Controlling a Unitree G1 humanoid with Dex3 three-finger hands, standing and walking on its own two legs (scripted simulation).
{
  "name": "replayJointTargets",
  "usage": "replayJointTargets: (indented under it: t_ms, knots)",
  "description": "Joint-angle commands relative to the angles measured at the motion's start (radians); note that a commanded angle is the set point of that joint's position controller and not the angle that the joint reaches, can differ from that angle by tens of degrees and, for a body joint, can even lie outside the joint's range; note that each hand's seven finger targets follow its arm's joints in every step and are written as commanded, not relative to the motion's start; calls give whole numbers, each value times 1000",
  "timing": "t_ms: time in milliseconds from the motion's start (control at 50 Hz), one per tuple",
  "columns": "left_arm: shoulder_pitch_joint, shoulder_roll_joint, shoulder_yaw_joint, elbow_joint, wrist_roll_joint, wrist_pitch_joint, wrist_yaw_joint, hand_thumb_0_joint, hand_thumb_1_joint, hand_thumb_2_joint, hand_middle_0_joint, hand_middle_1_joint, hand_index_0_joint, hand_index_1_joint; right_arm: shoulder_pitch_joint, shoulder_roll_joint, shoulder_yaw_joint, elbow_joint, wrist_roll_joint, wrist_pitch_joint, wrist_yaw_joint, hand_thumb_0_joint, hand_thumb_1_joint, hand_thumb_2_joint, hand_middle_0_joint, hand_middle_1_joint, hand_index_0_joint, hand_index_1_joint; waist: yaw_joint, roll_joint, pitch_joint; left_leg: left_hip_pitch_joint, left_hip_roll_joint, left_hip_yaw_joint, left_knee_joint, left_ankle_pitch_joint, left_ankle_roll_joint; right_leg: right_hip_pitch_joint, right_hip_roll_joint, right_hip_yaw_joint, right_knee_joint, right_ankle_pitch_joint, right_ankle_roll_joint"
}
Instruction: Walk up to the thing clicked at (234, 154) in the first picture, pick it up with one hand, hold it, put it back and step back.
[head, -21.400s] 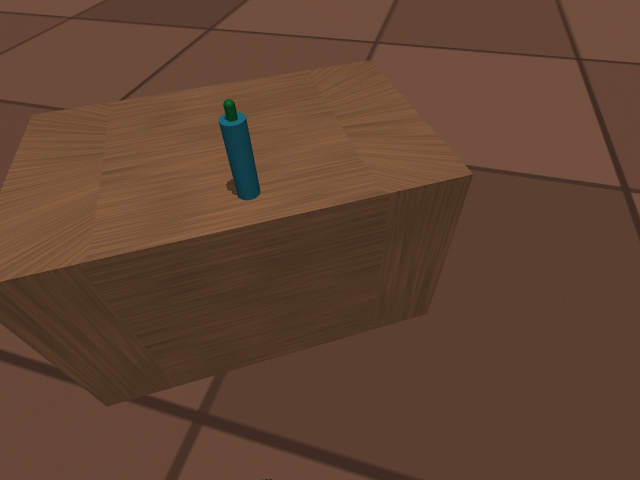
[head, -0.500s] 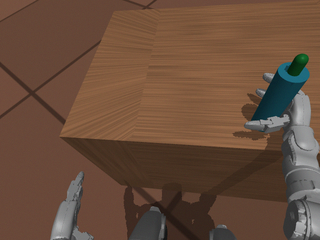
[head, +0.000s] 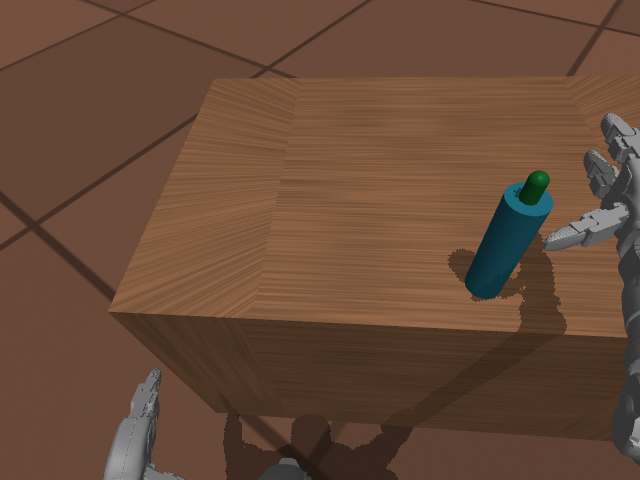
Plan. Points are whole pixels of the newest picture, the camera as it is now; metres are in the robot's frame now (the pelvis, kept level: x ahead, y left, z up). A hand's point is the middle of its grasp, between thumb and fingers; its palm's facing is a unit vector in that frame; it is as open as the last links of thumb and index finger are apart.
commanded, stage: rise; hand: right
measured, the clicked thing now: (506, 238) +0.44 -0.19 +0.04
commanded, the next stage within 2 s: sink last in 0.02 s
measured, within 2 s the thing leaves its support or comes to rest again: neither
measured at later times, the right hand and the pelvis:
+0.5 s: hand out of the picture +0.36 -0.33 +0.09, palm faces +0.38 +0.85 -0.36, open 17.6 cm; pelvis +0.03 +0.00 +0.03, yaw +0 degrees
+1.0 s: hand out of the picture +0.16 -0.25 +0.08, palm faces +0.38 +0.85 -0.37, open 17.5 cm; pelvis +0.00 +0.02 +0.03, yaw -2 degrees
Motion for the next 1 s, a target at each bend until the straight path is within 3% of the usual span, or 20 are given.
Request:
replayJointTargets:
  t_ms: [0,80,120,180,280,300,340,380,400,440,500,580,600,660,720,780,820,860,920,980]
  knots:
    - [116,114,60,-112,-13,-30,-2,0,-526,31,-56,-63,-65,-53,-320,-227,31,-94,-40,16,-64,0,554,-26,53,52,61,52,3,-15,-189,246,-32,36,-153,168,32,114,28,-31,-216,277,-19]
    - [42,115,33,-151,-13,-13,-23,0,-518,22,-52,-56,-65,-41,-416,-519,-100,-274,-101,26,-138,0,561,-22,54,52,61,52,-79,-111,-377,409,-20,20,-157,285,41,163,40,-49,-220,381,-12]
    - [44,114,38,-80,-13,-4,-21,0,-534,53,-49,-50,-55,-43,-379,-505,-99,-227,-112,35,-171,0,560,-49,57,55,55,55,-84,-124,-334,409,-25,26,-168,282,46,161,40,-47,-232,387,-7]
    - [-65,168,75,-115,-13,-8,-12,0,-527,51,-44,-46,-54,-35,-348,-547,-144,-245,-122,37,-227,0,584,-46,57,55,54,55,-104,-139,-425,470,-26,27,-176,330,53,207,33,-43,-242,458,0]
    - [-99,208,113,-140,-12,-15,6,0,-539,65,-46,-47,-48,-45,-181,-337,-32,-198,-117,58,-265,0,589,-46,57,55,54,56,-63,-91,-415,417,-44,54,-186,389,58,334,-2,-23,-241,648,15]
    - [-82,175,84,-132,-12,-17,3,0,-539,62,-46,-45,-48,-43,-90,-287,-10,-143,-115,72,-266,0,593,-45,57,56,54,56,-69,-68,-350,421,-41,55,-197,382,57,304,4,-31,-248,615,11]
    - [-9,193,111,-108,-18,-10,5,0,-545,67,-48,-45,-45,-47,45,-301,-36,-193,-105,86,-270,0,595,-43,57,55,54,56,-73,-28,-305,468,-37,60,-205,421,56,277,5,-37,-269,619,9]
    - [57,140,75,-110,-23,-5,-8,0,-543,62,-48,-43,-47,-44,156,-250,-9,-368,-85,96,-255,0,585,-45,56,55,54,56,-91,-81,-275,472,-33,61,-214,442,57,312,13,-52,-278,641,5]
    - [86,154,102,-112,-28,0,-11,0,-540,59,-47,-42,-47,-42,223,-219,4,-441,-71,106,-250,0,587,-43,57,55,55,55,-80,-60,-252,469,-34,63,-221,456,55,318,11,-54,-284,648,3]
    - [112,132,100,-56,-38,15,-25,0,-536,54,-48,-44,-50,-41,390,-224,-14,-643,-52,125,-251,0,563,-45,57,54,55,54,-107,-109,-167,458,-37,69,-243,410,60,300,14,-60,-317,603,4]
    - [68,98,102,-28,-43,33,-40,0,-549,65,-51,-45,-45,-50,529,-145,16,-953,-29,139,-255,0,570,-45,56,54,54,55,-107,-133,-98,452,-41,73,-268,359,63,302,7,-59,-349,551,6]
    - [14,107,116,-20,-32,43,-39,0,-545,66,-50,-51,-47,-54,701,-144,-24,-1243,-23,140,-286,0,572,-45,56,55,54,55,-120,-181,-139,502,-40,74,-266,387,63,343,3,-47,-350,624,15]
    - [-11,129,136,-28,-29,45,-32,0,-544,65,-51,-51,-49,-53,767,-169,-62,-1288,-22,142,-299,0,562,-47,56,55,54,55,-131,-198,-152,516,-38,72,-264,395,63,357,3,-43,-344,646,17]
    - [-108,186,194,-49,-14,34,13,0,-536,58,-50,-50,-50,-49,874,-113,-45,-1416,-23,146,-332,0,564,-46,56,54,54,54,-127,-162,-153,553,-35,69,-268,391,62,367,7,-36,-353,604,12]
    - [-95,176,208,-11,-5,26,41,0,-531,47,-50,-47,-53,-43,1085,-16,-13,-1366,-25,157,-342,0,560,-44,55,54,54,54,-125,-67,-73,538,-32,80,-291,318,50,324,13,-34,-357,484,-8]
    - [-64,85,134,-28,-3,20,33,0,-513,29,-48,-48,-61,-34,1221,100,69,-1311,-32,144,-326,0,551,-44,53,54,54,54,-124,47,57,493,-28,95,-318,200,36,265,15,-40,-382,328,-25]
    - [-50,24,73,-56,-9,20,21,0,-507,25,-48,-51,-65,-33,1248,108,64,-1317,-33,123,-317,0,536,-46,53,54,54,54,-140,66,67,486,-26,93,-329,154,28,257,21,-48,-389,288,-29]
    - [-52,62,114,-54,-8,21,29,0,-504,21,-46,-49,-65,-29,1115,54,32,-1342,-39,101,-317,0,550,-42,52,54,54,55,-107,77,69,451,-14,78,-347,107,20,283,31,-55,-401,231,-36]
    - [-37,147,207,-3,-3,7,47,0,-504,22,-46,-51,-66,-31,1052,-7,-31,-1339,-38,81,-324,0,542,-43,52,54,54,54,-98,21,97,420,2,57,-368,31,18,295,46,-55,-417,154,-39]
    - [-24,108,175,13,-1,-19,51,0,-497,14,-43,-47,-66,-22,1055,-36,-73,-1347,-39,64,-335,0,565,-38,52,55,54,55,-122,-40,73,453,12,47,-376,29,19,291,58,-58,-415,155,-37]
